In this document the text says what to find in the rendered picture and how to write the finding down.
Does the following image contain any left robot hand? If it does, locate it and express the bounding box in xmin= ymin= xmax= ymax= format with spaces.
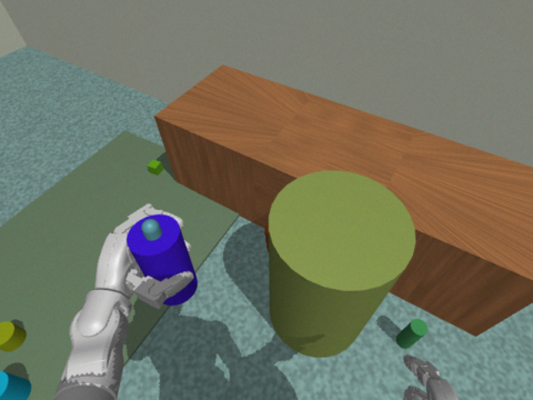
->
xmin=95 ymin=204 xmax=194 ymax=309

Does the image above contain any right robot hand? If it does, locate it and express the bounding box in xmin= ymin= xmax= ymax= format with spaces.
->
xmin=404 ymin=355 xmax=459 ymax=400

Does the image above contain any left robot arm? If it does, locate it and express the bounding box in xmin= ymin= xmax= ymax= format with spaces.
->
xmin=53 ymin=288 xmax=132 ymax=400

